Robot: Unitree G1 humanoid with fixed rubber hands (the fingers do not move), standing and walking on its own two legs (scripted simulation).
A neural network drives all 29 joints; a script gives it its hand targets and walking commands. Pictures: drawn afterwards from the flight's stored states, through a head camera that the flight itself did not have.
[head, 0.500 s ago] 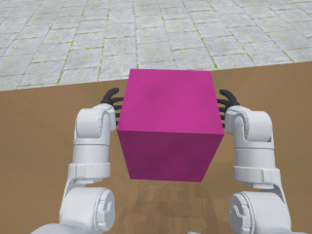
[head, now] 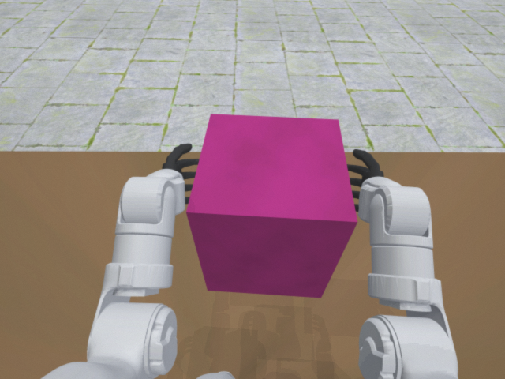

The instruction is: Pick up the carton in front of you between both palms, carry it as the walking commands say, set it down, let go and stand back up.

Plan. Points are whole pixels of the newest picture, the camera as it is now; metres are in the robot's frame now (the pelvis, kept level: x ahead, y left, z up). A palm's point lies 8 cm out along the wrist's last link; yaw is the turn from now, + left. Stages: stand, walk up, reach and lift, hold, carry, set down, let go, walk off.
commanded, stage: carry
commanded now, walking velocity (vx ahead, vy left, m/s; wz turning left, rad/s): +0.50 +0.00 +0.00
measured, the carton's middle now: (268, 210) +0.37 +0.02 +0.05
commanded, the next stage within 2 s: none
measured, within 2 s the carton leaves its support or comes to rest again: neither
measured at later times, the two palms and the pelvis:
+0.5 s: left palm (229, 87) +0.67 +0.13 +0.10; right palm (362, 96) +0.67 -0.17 +0.10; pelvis +0.32 -0.01 -0.04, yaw +2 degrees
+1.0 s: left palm (230, 46) +0.97 +0.17 +0.07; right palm (329, 50) +0.98 -0.13 +0.06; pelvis +0.62 +0.00 -0.06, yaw +0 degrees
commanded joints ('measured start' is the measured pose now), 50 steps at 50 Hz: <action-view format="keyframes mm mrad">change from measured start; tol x16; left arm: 1 -717 -1166 -634 -83 -428 4 -276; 18 -576 -1068 -681 -303 -305 -42 -179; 26 -555 -890 -562 -151 -280 39 -203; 32 -796 -1164 -652 -242 -468 35 -254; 50 -621 -1129 -633 -83 -415 2 -281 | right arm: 1 -571 978 579 -3 395 -21 234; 5 -788 1134 689 -179 546 -40 250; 17 -667 1076 768 -255 585 -70 263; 50 -559 978 617 -25 383 -3 204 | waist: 1 -113 201 -437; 22 -105 132 -354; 26 9 -239 -586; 30 -24 26 -379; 50 -68 -57 -375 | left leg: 1 749 392 -671 -174 -82 171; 5 474 311 -468 -230 24 65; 12 687 255 -306 -123 582 36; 22 606 151 -134 172 580 -16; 23 511 134 -90 324 500 -38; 24 299 102 -73 504 145 -52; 25 -15 -12 -90 711 -531 -90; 26 -236 -44 -156 931 -620 -114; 44 -243 22 -28 44 120 -76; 50 338 34 -14 -258 332 -21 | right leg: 1 -568 -21 79 319 21 3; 18 -465 10 -87 -565 688 -8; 23 59 -2 -96 -785 849 -51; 25 592 -390 392 -510 1379 -178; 26 721 -470 607 -553 1055 -337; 28 469 -354 557 -692 516 -269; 32 184 -276 367 -772 575 -153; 38 385 -227 220 -674 1041 -126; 46 444 -121 99 -569 1070 -90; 50 217 -111 -2 -195 1007 -22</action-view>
